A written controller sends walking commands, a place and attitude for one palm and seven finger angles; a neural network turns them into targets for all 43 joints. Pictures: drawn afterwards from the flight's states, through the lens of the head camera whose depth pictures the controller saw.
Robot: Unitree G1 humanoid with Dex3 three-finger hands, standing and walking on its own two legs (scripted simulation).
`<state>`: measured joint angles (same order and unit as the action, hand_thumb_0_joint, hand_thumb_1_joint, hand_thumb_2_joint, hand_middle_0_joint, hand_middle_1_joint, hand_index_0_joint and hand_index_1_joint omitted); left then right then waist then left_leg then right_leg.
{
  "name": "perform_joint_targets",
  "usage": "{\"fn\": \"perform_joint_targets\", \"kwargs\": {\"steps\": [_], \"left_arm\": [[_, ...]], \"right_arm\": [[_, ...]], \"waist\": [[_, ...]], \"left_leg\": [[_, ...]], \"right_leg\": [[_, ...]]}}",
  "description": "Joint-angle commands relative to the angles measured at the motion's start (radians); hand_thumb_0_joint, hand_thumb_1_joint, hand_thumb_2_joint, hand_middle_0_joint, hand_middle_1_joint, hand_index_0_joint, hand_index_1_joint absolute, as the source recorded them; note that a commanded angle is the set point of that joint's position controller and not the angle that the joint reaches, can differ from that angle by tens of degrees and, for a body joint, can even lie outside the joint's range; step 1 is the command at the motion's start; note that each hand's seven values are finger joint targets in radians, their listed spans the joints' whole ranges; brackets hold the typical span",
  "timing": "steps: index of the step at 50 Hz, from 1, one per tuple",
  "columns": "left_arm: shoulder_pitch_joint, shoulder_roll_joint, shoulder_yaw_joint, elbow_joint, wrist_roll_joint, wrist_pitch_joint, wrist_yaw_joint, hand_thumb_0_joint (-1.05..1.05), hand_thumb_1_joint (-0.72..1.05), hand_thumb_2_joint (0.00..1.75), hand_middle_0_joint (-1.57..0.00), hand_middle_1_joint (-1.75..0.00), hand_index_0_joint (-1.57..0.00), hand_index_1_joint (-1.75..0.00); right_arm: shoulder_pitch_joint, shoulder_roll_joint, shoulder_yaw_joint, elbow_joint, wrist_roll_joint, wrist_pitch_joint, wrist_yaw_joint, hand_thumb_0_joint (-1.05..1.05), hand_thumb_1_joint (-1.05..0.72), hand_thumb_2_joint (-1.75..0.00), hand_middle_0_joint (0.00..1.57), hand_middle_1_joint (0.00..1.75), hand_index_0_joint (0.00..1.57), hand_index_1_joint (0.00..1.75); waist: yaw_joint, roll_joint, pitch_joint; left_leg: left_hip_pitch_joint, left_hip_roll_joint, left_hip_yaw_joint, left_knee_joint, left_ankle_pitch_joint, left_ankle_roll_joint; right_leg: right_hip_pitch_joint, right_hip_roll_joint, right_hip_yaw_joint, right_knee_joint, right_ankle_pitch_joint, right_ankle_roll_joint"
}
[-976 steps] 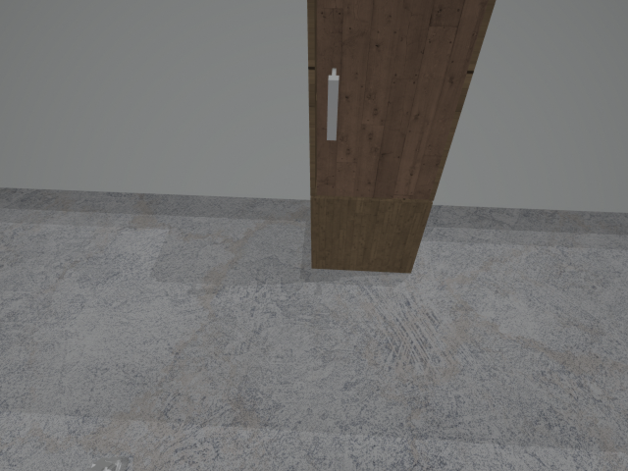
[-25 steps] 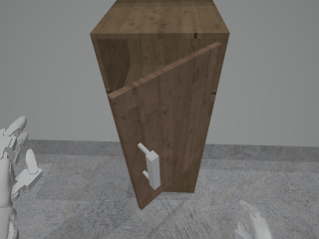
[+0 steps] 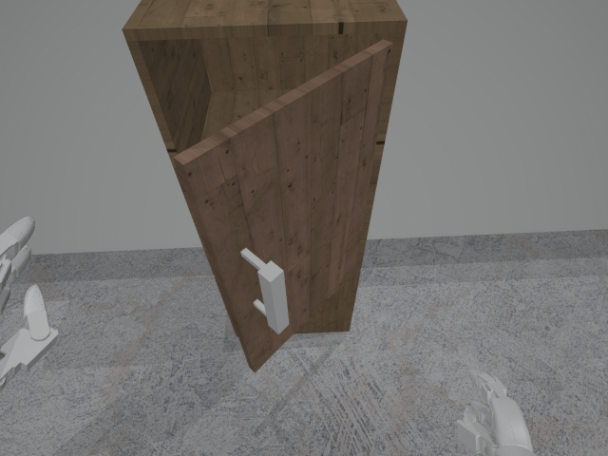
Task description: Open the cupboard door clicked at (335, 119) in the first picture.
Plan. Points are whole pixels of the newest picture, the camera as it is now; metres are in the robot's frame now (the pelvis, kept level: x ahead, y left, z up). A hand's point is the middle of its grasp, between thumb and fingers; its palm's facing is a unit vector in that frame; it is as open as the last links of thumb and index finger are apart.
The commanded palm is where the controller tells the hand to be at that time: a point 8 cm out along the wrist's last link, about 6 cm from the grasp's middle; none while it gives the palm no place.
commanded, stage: step back with the hand held close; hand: left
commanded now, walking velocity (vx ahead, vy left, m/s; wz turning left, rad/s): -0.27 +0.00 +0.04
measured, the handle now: (264, 291) +0.35 +0.09 -0.02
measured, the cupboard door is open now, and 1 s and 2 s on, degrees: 45 45 45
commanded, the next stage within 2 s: stop stepping back and stand still in 0.76 s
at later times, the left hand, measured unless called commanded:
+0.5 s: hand out of the picture +0.07 +0.28 +0.16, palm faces +0.53 -0.71 -0.46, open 7.4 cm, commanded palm +0.01 +0.32 +0.17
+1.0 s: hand out of the picture -0.01 +0.25 +0.17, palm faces +0.40 -0.79 -0.46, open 7.4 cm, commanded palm -0.06 +0.29 +0.17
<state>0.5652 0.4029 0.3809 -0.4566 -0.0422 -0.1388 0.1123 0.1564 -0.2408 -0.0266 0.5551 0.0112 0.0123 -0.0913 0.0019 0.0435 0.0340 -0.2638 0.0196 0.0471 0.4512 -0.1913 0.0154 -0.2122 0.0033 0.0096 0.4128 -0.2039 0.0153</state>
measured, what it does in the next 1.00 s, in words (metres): walks backwards: right foot, then left foot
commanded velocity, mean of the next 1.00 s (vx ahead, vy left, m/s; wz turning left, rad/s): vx -0.24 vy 0.01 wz -0.04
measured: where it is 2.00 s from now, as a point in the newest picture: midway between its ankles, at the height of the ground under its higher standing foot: outside the picture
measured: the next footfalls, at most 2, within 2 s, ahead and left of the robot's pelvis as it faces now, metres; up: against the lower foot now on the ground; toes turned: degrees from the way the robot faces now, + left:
right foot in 0.86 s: -0.25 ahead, -0.09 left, +0.00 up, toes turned -3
left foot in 1.00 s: -0.10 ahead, +0.08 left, +0.00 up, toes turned +0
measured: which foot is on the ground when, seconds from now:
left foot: down 0.00-0.86, up 0.88-0.98, down 1.00-1.00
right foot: down 0.00-0.56, up 0.58-0.84, down 0.86-1.00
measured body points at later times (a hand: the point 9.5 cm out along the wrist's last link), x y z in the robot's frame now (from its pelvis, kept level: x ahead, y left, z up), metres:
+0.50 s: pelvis -0.10 +0.01 -0.02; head -0.08 +0.01 +0.43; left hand +0.04 +0.31 +0.18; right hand +0.09 -0.22 -0.11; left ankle +0.00 +0.11 -0.73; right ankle +0.00 -0.12 -0.74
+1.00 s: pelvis -0.21 +0.00 -0.02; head -0.20 +0.01 +0.43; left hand -0.03 +0.29 +0.19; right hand -0.04 -0.23 -0.09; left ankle -0.13 +0.08 -0.74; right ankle -0.32 -0.13 -0.74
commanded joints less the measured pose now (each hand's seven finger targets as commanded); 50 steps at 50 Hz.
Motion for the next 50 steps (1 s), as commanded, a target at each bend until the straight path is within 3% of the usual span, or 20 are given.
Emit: {"fn": "perform_joint_targets", "kwargs": {"steps": [1, 15, 18, 21, 23, 26, 28, 29, 31, 32, 34, 39, 40, 42, 43, 44, 45, 47, 48, 50], "left_arm": [[-0.001, 0.197, 0.168, -0.222, -0.004, -0.071, 0.048, 0.0, 0.9, 0.9, -0.2, -0.3, -0.2, -0.3], [-0.058, 0.167, 0.199, -0.243, 0.049, -0.142, 0.057, 0.0, 0.9, 0.9, -0.2, -0.3, -0.2, -0.3], [-0.04, 0.175, 0.209, -0.265, 0.039, -0.15, 0.053, 0.0, 0.9, 0.9, -0.2, -0.3, -0.2, -0.3], [-0.074, 0.181, 0.172, -0.274, 0.018, -0.143, 0.066, 0.0, 0.9, 0.9, -0.2, -0.3, -0.2, -0.3], [-0.126, 0.189, 0.158, -0.273, 0.024, -0.134, 0.079, 0.0, 0.9, 0.9, -0.2, -0.3, -0.2, -0.3], [-0.159, 0.196, 0.161, -0.269, 0.019, -0.13, 0.081, 0.0, 0.9, 0.9, -0.2, -0.3, -0.2, -0.3], [-0.144, 0.197, 0.211, -0.291, 0.036, -0.154, 0.081, 0.0, 0.9, 0.9, -0.2, -0.3, -0.2, -0.3], [-0.146, 0.218, 0.229, -0.293, 0.043, -0.161, 0.081, 0.0, 0.9, 0.9, -0.2, -0.3, -0.2, -0.3], [-0.112, 0.208, 0.227, -0.297, 0.027, -0.163, 0.076, 0.0, 0.9, 0.9, -0.2, -0.3, -0.2, -0.3], [-0.061, 0.184, 0.215, -0.271, 0.012, -0.154, 0.078, 0.0, 0.9, 0.9, -0.2, -0.3, -0.2, -0.3], [-0.039, 0.155, 0.183, -0.295, -0.007, -0.144, 0.083, 0.0, 0.9, 0.9, -0.2, -0.3, -0.2, -0.3], [-0.095, 0.18, 0.158, -0.314, -0.028, -0.154, 0.068, 0.0, 0.9, 0.9, -0.2, -0.3, -0.2, -0.3], [-0.118, 0.186, 0.159, -0.314, -0.029, -0.17, 0.061, 0.0, 0.9, 0.9, -0.2, -0.3, -0.2, -0.3], [-0.165, 0.281, 0.211, -0.322, -0.015, -0.191, 0.072, 0.0, 0.9, 0.9, -0.2, -0.3, -0.2, -0.3], [-0.197, 0.343, 0.261, -0.317, 0.005, -0.197, 0.086, 0.0, 0.9, 0.9, -0.2, -0.3, -0.2, -0.3], [-0.227, 0.285, 0.19, -0.281, 0.002, -0.181, 0.071, 0.0, 0.9, 0.9, -0.2, -0.3, -0.2, -0.3], [-0.144, 0.262, 0.194, -0.224, 0.007, -0.14, 0.066, 0.0, 0.9, 0.9, -0.2, -0.3, -0.2, -0.3], [-0.093, 0.213, 0.181, -0.205, -0.003, -0.101, 0.058, 0.0, 0.9, 0.9, -0.2, -0.3, -0.2, -0.3], [-0.085, 0.209, 0.18, -0.213, -0.01, -0.091, 0.056, 0.0, 0.9, 0.9, -0.2, -0.3, -0.2, -0.3], [-0.092, 0.179, 0.148, -0.238, -0.023, -0.093, 0.047, 0.0, 0.9, 0.9, -0.2, -0.3, -0.2, -0.3]], "right_arm": [[-0.077, -0.098, -0.03, -0.171, 0.0, -0.05, -0.013, 0.0, -0.9, -0.9, 0.2, 0.3, 0.2, 0.3], [-0.05, -0.125, -0.039, -0.17, -0.006, -0.143, -0.006, 0.0, -0.9, -0.9, 0.2, 0.3, 0.2, 0.3], [-0.027, -0.11, -0.044, -0.16, -0.005, -0.16, 0.003, 0.0, -0.9, -0.9, 0.2, 0.3, 0.2, 0.3], [0.003, -0.085, -0.04, -0.104, -0.017, -0.154, 0.011, 0.0, -0.9, -0.9, 0.2, 0.3, 0.2, 0.3], [-0.002, -0.072, -0.035, -0.081, -0.019, -0.141, 0.016, 0.0, -0.9, -0.9, 0.2, 0.3, 0.2, 0.3], [-0.033, -0.097, -0.027, -0.092, -0.016, -0.136, -0.001, 0.0, -0.9, -0.9, 0.2, 0.3, 0.2, 0.3], [-0.061, -0.125, -0.031, -0.115, -0.015, -0.156, -0.009, 0.0, -0.9, -0.9, 0.2, 0.3, 0.2, 0.3], [-0.07, -0.103, -0.041, -0.116, -0.023, -0.168, -0.012, 0.0, -0.9, -0.9, 0.2, 0.3, 0.2, 0.3], [-0.069, -0.091, -0.065, -0.087, -0.023, -0.192, 0.017, 0.0, -0.9, -0.9, 0.2, 0.3, 0.2, 0.3], [-0.075, -0.096, -0.072, -0.077, -0.021, -0.196, 0.031, 0.0, -0.9, -0.9, 0.2, 0.3, 0.2, 0.3], [-0.092, -0.087, -0.064, -0.077, -0.015, -0.204, 0.041, 0.0, -0.9, -0.9, 0.2, 0.3, 0.2, 0.3], [-0.047, -0.076, -0.039, -0.036, -0.031, -0.207, 0.043, 0.0, -0.9, -0.9, 0.2, 0.3, 0.2, 0.3], [-0.045, -0.065, -0.036, -0.03, -0.034, -0.2, 0.044, 0.0, -0.9, -0.9, 0.2, 0.3, 0.2, 0.3], [-0.057, -0.052, -0.027, -0.017, -0.029, -0.172, 0.036, 0.0, -0.9, -0.9, 0.2, 0.3, 0.2, 0.3], [-0.092, -0.051, -0.011, -0.039, -0.044, -0.181, 0.03, 0.0, -0.9, -0.9, 0.2, 0.3, 0.2, 0.3], [-0.082, -0.06, -0.026, -0.033, -0.014, -0.188, 0.027, 0.0, -0.9, -0.9, 0.2, 0.3, 0.2, 0.3], [-0.064, -0.062, -0.026, -0.059, -0.004, -0.174, 0.02, 0.0, -0.9, -0.9, 0.2, 0.3, 0.2, 0.3], [-0.067, -0.061, -0.001, -0.078, 0.003, -0.153, 0.004, 0.0, -0.9, -0.9, 0.2, 0.3, 0.2, 0.3], [-0.054, -0.073, -0.002, -0.07, 0.004, -0.153, -0.002, 0.0, -0.9, -0.9, 0.2, 0.3, 0.2, 0.3], [-0.028, -0.105, -0.012, -0.08, 0.009, -0.174, 0.002, 0.0, -0.9, -0.9, 0.2, 0.3, 0.2, 0.3]], "waist": [[0.01, 0.001, -0.191], [0.011, 0.146, -0.091], [0.004, 0.017, -0.1], [-0.017, -0.208, -0.094], [-0.026, -0.238, -0.112], [-0.024, -0.041, -0.018], [-0.007, 0.301, -0.08], [-0.002, 0.31, -0.12], [0.01, 0.109, -0.165], [0.017, 0.121, -0.179], [0.017, 0.219, -0.171], [0.006, 0.225, -0.207], [0.006, 0.152, -0.206], [0.007, -0.156, -0.188], [0.03, -0.166, -0.167], [0.017, -0.304, -0.231], [0.006, -0.34, -0.202], [-0.017, -0.158, -0.179], [-0.031, -0.047, -0.193], [-0.016, 0.094, -0.193]], "left_leg": [[0.058, 0.05, -0.037, -0.028, 0.231, 0.008], [-0.536, 0.173, -0.212, -0.215, -0.563, 0.102], [-0.424, 0.091, -0.121, -0.047, -0.483, 0.065], [-0.043, -0.036, -0.018, 0.327, -0.237, -0.022], [0.041, -0.039, -0.015, 0.38, -0.186, -0.022], [-0.045, 0.038, -0.124, 0.009, -0.275, 0.016], [-0.445, 0.287, -0.414, -0.34, -0.67, 0.118], [-0.511, 0.358, -0.493, -0.404, -0.636, 0.162], [-0.28, 0.33, -0.36, -0.262, -0.386, 0.154], [-0.229, 0.303, -0.276, -0.243, -0.359, 0.133], [-0.211, 0.272, -0.203, -0.263, -0.353, 0.101], [-0.002, 0.221, -0.123, -0.293, -0.24, -0.023], [0.069, 0.192, -0.085, -0.178, -0.142, -0.055], [0.129, 0.064, -0.001, 0.264, -0.071, -0.077], [-0.005, 0.031, 0.011, 0.355, -0.178, -0.069], [-0.11, -0.022, -0.012, 0.451, -0.21, -0.061], [-0.179, -0.012, -0.028, 0.436, -0.164, -0.043], [-0.064, -0.04, 0.017, 0.195, 0.002, -0.021], [0.096, -0.028, 0.01, 0.079, 0.255, -0.002], [0.201, 0.143, -0.182, -0.063, 0.483, 0.053]], "right_leg": [[0.051, -0.043, 0.02, -0.004, 0.31, 0.0], [0.278, 0.06, 0.011, 0.285, -0.008, 0.014], [0.117, 0.009, 0.114, 0.15, -0.072, -0.02], [-0.329, -0.194, 0.32, -0.143, -0.249, -0.117], [-0.381, -0.23, 0.28, -0.154, -0.193, -0.125], [-0.341, -0.074, 0.135, -0.012, -0.222, -0.032], [0.046, 0.092, -0.002, 0.459, -0.169, 0.024], [0.105, 0.111, 0.019, 0.721, -0.203, 0.019], [-0.08, 0.097, 0.056, 0.824, -0.275, 0.002], [-0.099, 0.093, 0.024, 0.804, -0.287, 0.0], [-0.07, 0.074, -0.026, 0.696, -0.307, -0.007], [-0.002, 0.076, -0.088, 0.085, -0.363, -0.056], [-0.034, 0.01, -0.01, -0.111, -0.293, -0.085], [-0.254, -0.286, 0.347, -0.244, 0.043, -0.168], [-0.164, -0.326, 0.312, -0.182, 0.436, -0.166], [-0.031, -0.296, 0.268, -0.063, 0.666, -0.137], [0.063, -0.244, 0.167, 0.03, 0.805, -0.119], [0.068, -0.168, 0.071, 0.107, 0.747, -0.079], [-0.007, -0.115, 0.024, 0.163, 0.626, -0.031], [-0.073, 0.013, -0.009, 0.262, -0.03, 0.007]]}}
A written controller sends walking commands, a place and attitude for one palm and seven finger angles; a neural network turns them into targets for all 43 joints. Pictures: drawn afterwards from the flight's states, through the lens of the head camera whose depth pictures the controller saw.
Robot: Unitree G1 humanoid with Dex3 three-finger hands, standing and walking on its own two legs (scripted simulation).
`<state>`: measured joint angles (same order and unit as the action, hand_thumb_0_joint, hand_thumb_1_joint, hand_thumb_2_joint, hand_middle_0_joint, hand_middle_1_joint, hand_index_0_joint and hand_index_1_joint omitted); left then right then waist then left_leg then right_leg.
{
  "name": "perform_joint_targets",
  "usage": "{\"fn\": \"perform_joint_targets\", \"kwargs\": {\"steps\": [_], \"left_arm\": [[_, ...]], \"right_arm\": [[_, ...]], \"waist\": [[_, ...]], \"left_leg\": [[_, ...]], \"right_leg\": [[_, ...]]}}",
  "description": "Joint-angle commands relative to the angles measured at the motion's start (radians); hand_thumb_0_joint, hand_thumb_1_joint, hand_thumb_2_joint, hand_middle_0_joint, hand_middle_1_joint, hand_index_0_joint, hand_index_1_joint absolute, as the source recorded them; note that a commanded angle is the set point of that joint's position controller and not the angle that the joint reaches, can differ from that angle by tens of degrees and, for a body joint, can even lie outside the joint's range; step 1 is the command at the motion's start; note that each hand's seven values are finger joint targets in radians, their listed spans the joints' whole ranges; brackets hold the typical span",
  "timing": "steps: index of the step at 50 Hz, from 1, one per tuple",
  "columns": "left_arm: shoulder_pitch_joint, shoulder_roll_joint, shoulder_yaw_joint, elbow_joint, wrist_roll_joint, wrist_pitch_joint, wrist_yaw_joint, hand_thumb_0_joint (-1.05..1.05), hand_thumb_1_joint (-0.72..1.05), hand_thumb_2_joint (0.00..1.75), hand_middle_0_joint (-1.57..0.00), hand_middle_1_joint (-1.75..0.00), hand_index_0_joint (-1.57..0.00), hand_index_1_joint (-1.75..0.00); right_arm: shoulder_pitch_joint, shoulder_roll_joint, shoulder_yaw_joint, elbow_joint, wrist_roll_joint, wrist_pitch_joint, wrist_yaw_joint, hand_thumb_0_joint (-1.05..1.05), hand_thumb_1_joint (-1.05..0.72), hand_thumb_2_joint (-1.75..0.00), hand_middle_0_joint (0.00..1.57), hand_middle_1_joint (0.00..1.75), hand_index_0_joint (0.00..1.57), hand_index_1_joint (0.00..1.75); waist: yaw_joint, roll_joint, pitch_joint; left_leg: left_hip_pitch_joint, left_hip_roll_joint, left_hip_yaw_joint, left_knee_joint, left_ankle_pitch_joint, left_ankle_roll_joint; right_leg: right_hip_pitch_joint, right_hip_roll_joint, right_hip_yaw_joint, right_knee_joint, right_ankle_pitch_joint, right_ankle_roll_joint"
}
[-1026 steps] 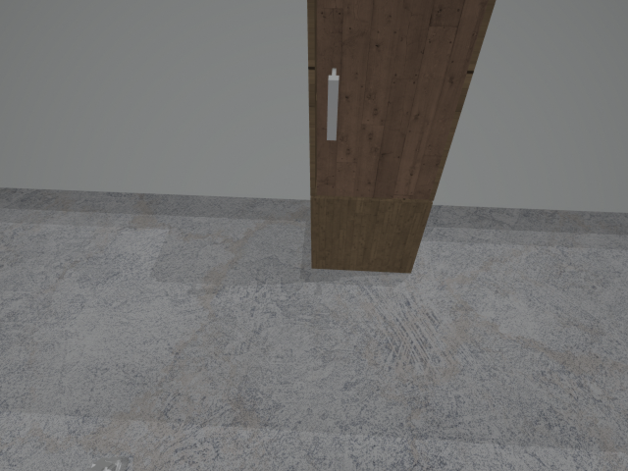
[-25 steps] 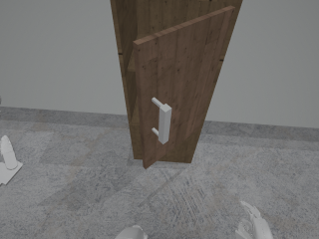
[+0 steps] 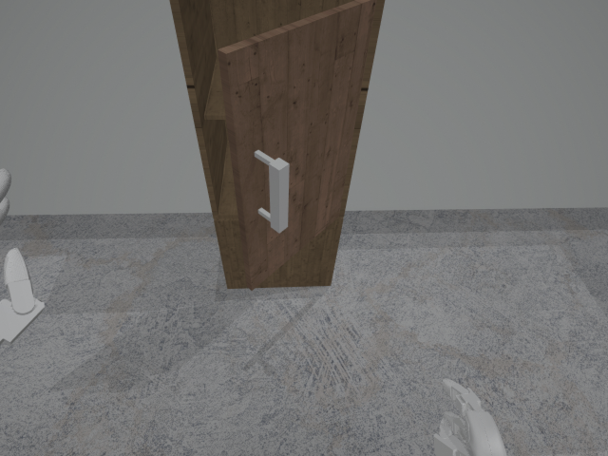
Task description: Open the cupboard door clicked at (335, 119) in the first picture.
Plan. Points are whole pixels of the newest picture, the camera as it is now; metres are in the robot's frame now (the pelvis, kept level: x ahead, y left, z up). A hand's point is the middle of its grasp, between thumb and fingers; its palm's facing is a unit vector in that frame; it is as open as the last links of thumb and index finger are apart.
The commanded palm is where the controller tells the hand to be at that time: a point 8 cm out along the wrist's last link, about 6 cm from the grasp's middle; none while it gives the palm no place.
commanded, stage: stop stepping back and stand still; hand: left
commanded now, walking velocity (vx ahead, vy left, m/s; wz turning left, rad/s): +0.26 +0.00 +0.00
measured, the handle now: (270, 192) +0.56 +0.11 +0.00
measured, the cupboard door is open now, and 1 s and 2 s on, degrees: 45 45 45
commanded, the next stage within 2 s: let the arm hang, fingers relaxed in 0.58 s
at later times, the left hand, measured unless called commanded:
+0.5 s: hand out of the picture +0.13 +0.28 +0.17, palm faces +0.48 -0.76 -0.43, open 7.4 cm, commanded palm +0.07 +0.31 +0.19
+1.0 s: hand out of the picture -0.03 +0.19 -0.16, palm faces +0.10 -0.98 -0.17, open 6.9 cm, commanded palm none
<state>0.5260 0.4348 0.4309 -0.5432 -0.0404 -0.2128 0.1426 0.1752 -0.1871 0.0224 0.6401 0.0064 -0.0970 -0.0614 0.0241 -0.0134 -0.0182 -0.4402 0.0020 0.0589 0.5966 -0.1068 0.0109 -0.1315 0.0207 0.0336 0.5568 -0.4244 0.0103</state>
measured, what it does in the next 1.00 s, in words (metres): steps on the spot: left foot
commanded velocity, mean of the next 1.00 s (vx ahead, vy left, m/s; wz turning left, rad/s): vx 0.08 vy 0.00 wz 0.00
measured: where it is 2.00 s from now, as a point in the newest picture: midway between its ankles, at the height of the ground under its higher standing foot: outside the picture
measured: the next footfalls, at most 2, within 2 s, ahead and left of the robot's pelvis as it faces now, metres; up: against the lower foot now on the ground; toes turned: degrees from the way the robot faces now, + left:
left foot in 0.42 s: -0.02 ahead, +0.13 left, +0.00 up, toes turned +5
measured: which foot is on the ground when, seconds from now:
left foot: down 0.00-0.18, up 0.20-0.40, down 0.42-1.00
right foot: down 0.00-1.00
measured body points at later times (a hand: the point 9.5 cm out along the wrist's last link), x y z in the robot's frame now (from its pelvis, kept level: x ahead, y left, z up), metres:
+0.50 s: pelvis -0.07 +0.01 +0.00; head -0.08 +0.01 +0.45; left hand +0.10 +0.32 +0.19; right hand +0.06 -0.24 -0.09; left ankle -0.05 +0.13 -0.73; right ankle -0.07 -0.10 -0.72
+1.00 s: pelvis -0.08 +0.01 +0.01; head -0.05 +0.03 +0.46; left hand -0.03 +0.24 -0.15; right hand +0.00 -0.23 -0.13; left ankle -0.06 +0.13 -0.73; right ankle -0.07 -0.09 -0.73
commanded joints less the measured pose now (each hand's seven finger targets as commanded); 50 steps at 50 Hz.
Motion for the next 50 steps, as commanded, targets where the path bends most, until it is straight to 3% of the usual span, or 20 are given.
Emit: {"fn": "perform_joint_targets", "kwargs": {"steps": [1, 3, 7, 8, 9, 10, 12, 14, 18, 21, 23, 28, 31, 33, 34, 37, 40, 42, 46, 50], "left_arm": [[-0.037, 0.15, 0.1, -0.102, -0.021, -0.023, 0.018, 0.0, 0.9, 0.9, -0.2, -0.3, -0.2, -0.3], [-0.007, 0.197, 0.148, -0.171, -0.018, -0.029, 0.028, 0.0, 0.9, 0.9, -0.2, -0.3, -0.2, -0.3], [0.144, 0.177, 0.153, -0.182, -0.007, -0.028, 0.03, 0.0, 0.9, 0.9, -0.2, -0.3, -0.2, -0.3], [0.149, 0.185, 0.157, -0.183, -0.003, -0.028, 0.028, 0.0, 0.9, 0.9, -0.2, -0.3, -0.2, -0.3], [0.133, 0.231, 0.187, -0.211, -0.001, -0.036, 0.032, 0.0, 0.9, 0.9, -0.2, -0.3, -0.2, -0.3], [0.104, 0.212, 0.173, -0.193, -0.004, -0.033, 0.037, 0.0, 0.9, 0.9, -0.2, -0.3, -0.2, -0.3], [0.009, 0.177, 0.146, -0.112, 0.006, -0.047, 0.042, 0.0, 0.9, 0.9, -0.2, -0.3, -0.2, -0.3], [-0.103, 0.165, 0.097, -0.067, 0.021, -0.054, 0.039, 0.0, 0.9, 0.9, -0.2, -0.3, -0.2, -0.3], [-0.136, 0.143, 0.066, -0.046, 0.035, -0.06, 0.052, 0.0, 0.9, 0.9, -0.2, -0.3, -0.2, -0.3], [-0.111, 0.153, 0.088, -0.129, 0.025, -0.068, 0.051, 0.0, 0.9, 0.9, -0.2, -0.3, -0.2, -0.3], [-0.086, 0.161, 0.11, -0.142, 0.026, -0.065, 0.042, 0.0, 0.9, 0.9, -0.2, -0.3, -0.2, -0.3], [-0.016, 0.145, 0.115, -0.138, 0.025, -0.055, 0.04, 0.0, 0.9, 0.9, -0.2, -0.3, -0.2, -0.3], [0.041, 0.132, 0.113, -0.074, 0.004, -0.045, 0.032, 0.0, 0.9, 0.9, -0.2, -0.3, -0.2, -0.3], [0.016, 0.145, 0.117, -0.062, -0.002, -0.041, 0.036, 0.0, 0.9, 0.9, -0.2, -0.3, -0.2, -0.3], [-0.128, -0.029, -0.327, 0.649, 0.08, 0.104, -0.103, 0.0, 0.9, 0.9, -0.2, -0.3, -0.2, -0.3], [-0.138, -0.113, -0.33, 0.748, 0.078, 0.212, -0.144, 0.0, 0.9, 0.9, -0.2, -0.3, -0.2, -0.3], [-0.218, -0.078, -0.34, 0.926, 0.078, 0.206, -0.142, 0.0, 0.9, 0.9, -0.2, -0.3, -0.2, -0.3], [-0.267, -0.065, -0.351, 1.07, 0.073, 0.207, -0.134, 0.0, 0.9, 0.9, -0.2, -0.3, -0.2, -0.3], [-0.279, -0.084, -0.382, 1.323, 0.059, 0.209, -0.124, 0.0, 0.9, 0.9, -0.2, -0.3, -0.2, -0.3], [-0.249, -0.119, -0.38, 1.476, 0.056, 0.205, -0.121, 0.0, 0.9, 0.9, -0.2, -0.3, -0.2, -0.3]], "right_arm": [[-0.048, -0.165, -0.063, -0.167, 0.007, -0.081, -0.018, 0.0, -0.9, -0.9, 0.2, 0.3, 0.2, 0.3], [-0.064, -0.138, -0.056, -0.167, -0.019, -0.097, -0.023, 0.0, -0.9, -0.9, 0.2, 0.3, 0.2, 0.3], [-0.064, -0.141, -0.065, -0.198, -0.013, -0.072, -0.013, 0.0, -0.9, -0.9, 0.2, 0.3, 0.2, 0.3], [-0.059, -0.134, -0.071, -0.202, -0.015, -0.058, -0.011, 0.0, -0.9, -0.9, 0.2, 0.3, 0.2, 0.3], [-0.048, -0.137, -0.085, -0.193, -0.013, -0.05, -0.007, 0.0, -0.9, -0.9, 0.2, 0.3, 0.2, 0.3], [-0.034, -0.143, -0.089, -0.173, -0.015, -0.045, -0.011, 0.0, -0.9, -0.9, 0.2, 0.3, 0.2, 0.3], [0.019, -0.146, -0.079, -0.129, -0.023, -0.056, -0.015, 0.0, -0.9, -0.9, 0.2, 0.3, 0.2, 0.3], [-0.008, -0.142, -0.073, -0.13, -0.017, -0.069, -0.032, 0.0, -0.9, -0.9, 0.2, 0.3, 0.2, 0.3], [0.002, -0.145, -0.075, -0.115, -0.023, -0.105, -0.052, 0.0, -0.9, -0.9, 0.2, 0.3, 0.2, 0.3], [-0.012, -0.18, -0.084, -0.145, -0.015, -0.114, -0.046, 0.0, -0.9, -0.9, 0.2, 0.3, 0.2, 0.3], [-0.014, -0.15, -0.067, -0.121, -0.016, -0.108, -0.035, 0.0, -0.9, -0.9, 0.2, 0.3, 0.2, 0.3], [-0.013, -0.139, -0.059, -0.125, -0.017, -0.123, -0.016, 0.0, -0.9, -0.9, 0.2, 0.3, 0.2, 0.3], [-0.001, -0.127, -0.069, -0.131, -0.009, -0.104, -0.002, 0.0, -0.9, -0.9, 0.2, 0.3, 0.2, 0.3], [0.001, -0.114, -0.061, -0.129, -0.009, -0.087, 0.001, 0.0, -0.9, -0.9, 0.2, 0.3, 0.2, 0.3], [-0.051, -0.199, -0.107, 0.111, -0.022, -0.126, 0.083, 0.0, -0.9, -0.9, 0.2, 0.3, 0.2, 0.3], [0.042, -0.168, -0.083, 0.085, -0.027, 0.025, 0.065, 0.0, -0.9, -0.9, 0.2, 0.3, 0.2, 0.3], [-0.006, -0.193, -0.072, 0.088, -0.042, 0.053, 0.06, 0.0, -0.9, -0.9, 0.2, 0.3, 0.2, 0.3], [-0.013, -0.181, -0.065, 0.129, -0.045, 0.072, 0.057, 0.0, -0.9, -0.9, 0.2, 0.3, 0.2, 0.3], [-0.013, -0.145, -0.039, 0.236, -0.04, 0.087, 0.05, 0.0, -0.9, -0.9, 0.2, 0.3, 0.2, 0.3], [0.019, -0.116, -0.04, 0.316, -0.036, 0.093, 0.038, 0.0, -0.9, -0.9, 0.2, 0.3, 0.2, 0.3]], "waist": [[-0.02, 0.157, -0.12], [-0.024, 0.269, -0.094], [-0.024, 0.223, -0.053], [-0.03, 0.11, -0.048], [-0.029, -0.118, -0.068], [-0.025, -0.22, -0.007], [-0.063, -0.056, 0.002], [-0.059, -0.068, 0.031], [-0.037, -0.034, 0.017], [-0.025, 0.109, -0.006], [-0.039, 0.23, 0.009], [-0.03, 0.161, -0.017], [-0.04, -0.061, -0.069], [-0.047, -0.102, -0.07], [-0.09, -0.088, -0.011], [-0.046, -0.078, -0.029], [-0.025, -0.169, -0.03], [-0.029, -0.149, -0.033], [-0.021, 0.1, -0.042], [-0.021, 0.178, -0.039]], "left_leg": [[0.348, 0.222, -0.293, -0.279, 0.27, 0.079], [0.161, 0.258, -0.397, -0.465, -0.289, 0.08], [-0.137, 0.097, -0.138, -0.39, -0.53, -0.006], [-0.091, 0.03, -0.065, -0.191, -0.44, -0.025], [0.013, -0.019, -0.035, 0.137, -0.308, -0.039], [-0.044, -0.015, -0.072, 0.367, -0.26, -0.039], [-0.078, 0.042, -0.086, 0.427, -0.244, -0.032], [0.014, 0.053, -0.041, 0.255, -0.24, -0.012], [0.218, 0.016, 0.032, -0.104, -0.243, 0.023], [0.273, 0.165, -0.196, -0.208, -0.096, 0.083], [0.146, 0.244, -0.316, -0.336, -0.279, 0.105], [0.113, 0.192, -0.157, -0.213, -0.086, 0.068], [0.109, 0.06, -0.028, -0.016, -0.138, 0.0], [0.113, 0.028, -0.027, 0.039, -0.172, -0.012], [0.088, 0.091, -0.048, 0.166, -0.123, -0.011], [0.137, 0.093, -0.115, 0.015, 0.037, 0.037], [0.092, 0.097, -0.145, -0.034, 0.11, 0.051], [0.137, 0.075, -0.126, -0.065, 0.089, 0.033], [0.187, 0.093, -0.136, -0.169, 0.089, 0.027], [0.206, 0.093, -0.132, -0.208, -0.014, 0.022]], "right_leg": [[-0.195, 0.023, -0.019, 0.13, -0.075, 0.01], [-0.107, 0.012, -0.018, 0.168, -0.117, -0.002], [0.16, 0.019, -0.1, -0.1, -0.025, -0.049], [0.059, -0.059, -0.007, -0.225, -0.083, -0.082], [-0.147, -0.232, 0.259, -0.374, -0.279, -0.149], [-0.256, -0.354, 0.44, -0.444, -0.32, -0.213], [-0.267, -0.314, 0.302, -0.378, -0.207, -0.179], [-0.294, -0.25, 0.18, -0.338, -0.176, -0.135], [-0.238, -0.189, 0.14, -0.245, -0.144, -0.118], [-0.22, -0.042, 0.023, -0.011, 0.131, -0.035], [-0.176, -0.003, -0.079, 0.098, 0.047, -0.002], [-0.042, -0.016, -0.076, -0.075, 0.178, -0.01], [-0.044, -0.134, 0.155, -0.18, 0.302, -0.078], [-0.058, -0.209, 0.222, -0.227, 0.352, -0.117], [-0.194, -0.262, 0.095, -0.073, 0.545, -0.117], [-0.244, -0.139, -0.003, 0.019, 0.391, -0.067], [-0.126, -0.131, 0.0, -0.008, 0.42, -0.053], [-0.102, -0.146, 0.021, -0.052, 0.405, -0.06], [-0.033, -0.122, 0.015, -0.104, 0.318, -0.044], [-0.001, -0.123, 0.006, -0.186, 0.271, -0.056]]}}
